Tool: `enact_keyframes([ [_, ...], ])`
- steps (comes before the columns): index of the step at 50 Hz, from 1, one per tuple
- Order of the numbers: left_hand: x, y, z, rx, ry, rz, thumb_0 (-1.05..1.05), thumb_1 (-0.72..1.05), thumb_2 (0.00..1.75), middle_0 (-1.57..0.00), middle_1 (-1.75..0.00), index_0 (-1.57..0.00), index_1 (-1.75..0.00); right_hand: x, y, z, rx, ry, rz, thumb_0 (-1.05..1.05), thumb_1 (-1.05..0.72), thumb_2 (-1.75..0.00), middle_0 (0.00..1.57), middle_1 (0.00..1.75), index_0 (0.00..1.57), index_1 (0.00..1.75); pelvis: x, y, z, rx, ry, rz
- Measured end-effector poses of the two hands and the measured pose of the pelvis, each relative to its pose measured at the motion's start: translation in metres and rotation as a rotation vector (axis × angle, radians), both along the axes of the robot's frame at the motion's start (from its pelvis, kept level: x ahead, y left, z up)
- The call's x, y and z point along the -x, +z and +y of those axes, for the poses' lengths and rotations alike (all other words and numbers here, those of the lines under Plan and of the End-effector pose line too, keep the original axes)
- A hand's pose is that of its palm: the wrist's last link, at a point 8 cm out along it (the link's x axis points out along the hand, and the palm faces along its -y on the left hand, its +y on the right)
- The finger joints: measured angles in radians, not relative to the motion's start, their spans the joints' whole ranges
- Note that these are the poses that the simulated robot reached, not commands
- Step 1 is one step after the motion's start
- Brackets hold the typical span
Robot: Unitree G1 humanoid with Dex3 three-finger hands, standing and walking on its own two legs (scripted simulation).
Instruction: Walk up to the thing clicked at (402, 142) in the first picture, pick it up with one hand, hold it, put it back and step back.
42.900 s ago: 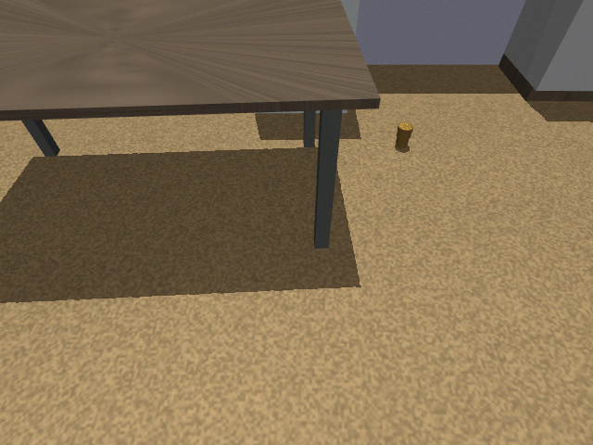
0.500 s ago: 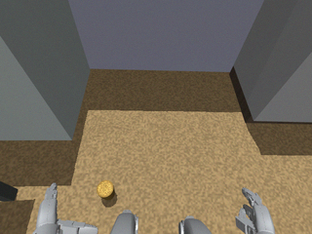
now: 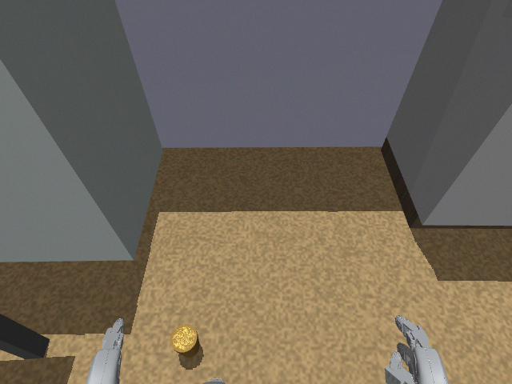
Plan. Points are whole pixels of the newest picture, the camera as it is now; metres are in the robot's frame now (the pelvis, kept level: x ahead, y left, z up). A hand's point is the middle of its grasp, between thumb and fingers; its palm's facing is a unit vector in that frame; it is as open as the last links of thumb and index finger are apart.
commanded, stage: home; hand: left
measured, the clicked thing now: (187, 343) +0.35 +0.26 -0.65
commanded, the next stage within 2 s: stand in 1.48 s
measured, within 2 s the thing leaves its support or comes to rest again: neither
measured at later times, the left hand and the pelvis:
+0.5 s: hand out of the picture +0.15 +0.17 -0.05, palm faces +0.10 -0.95 -0.29, open 17.3 cm; pelvis -0.02 -0.01 +0.00, yaw +0 degrees
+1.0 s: hand (147, 383) +0.15 +0.18 -0.05, palm faces +0.11 -0.95 -0.29, open 17.3 cm; pelvis -0.01 +0.00 +0.01, yaw +0 degrees
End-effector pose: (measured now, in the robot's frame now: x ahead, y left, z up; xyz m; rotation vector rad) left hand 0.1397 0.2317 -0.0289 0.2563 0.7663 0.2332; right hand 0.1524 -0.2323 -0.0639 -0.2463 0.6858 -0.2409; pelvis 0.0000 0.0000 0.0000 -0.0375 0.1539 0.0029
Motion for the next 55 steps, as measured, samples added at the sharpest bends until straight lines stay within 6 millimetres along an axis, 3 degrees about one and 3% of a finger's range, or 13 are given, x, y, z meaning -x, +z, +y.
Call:
enact_keyframes([
  [10,-0.001,0.006,-0.012,0.009,-0.012,-0.037,-0.01,-0.52,0.06,-0.05,-0.06,-0.06,-0.06,0.005,0.006,-0.014,0.008,-0.006,-0.032,0.02,-0.9,-0.9,0.2,0.31,0.2,0.3,0.007,0.003,-0.008,-0.008,0.001,-0.025],
  [22,0.014,0.004,-0.018,0.018,-0.013,-0.01,-0.01,-0.51,0.07,-0.05,-0.07,-0.06,-0.06,0.022,0.002,-0.02,-0.001,-0.01,-0.009,0.02,-0.9,-0.9,0.2,0.31,0.2,0.3,0.017,0.004,-0.014,-0.013,0.0,-0.03],
  [55,0.004,0.004,-0.003,0.019,-0.018,-0.03,-0.01,-0.52,0.06,-0.05,-0.06,-0.06,-0.06,0.011,0.004,0.001,-0.004,0.004,-0.016,0.02,-0.9,-0.9,0.2,0.31,0.2,0.3,0.009,0.006,0.001,-0.006,-0.006,-0.03],
])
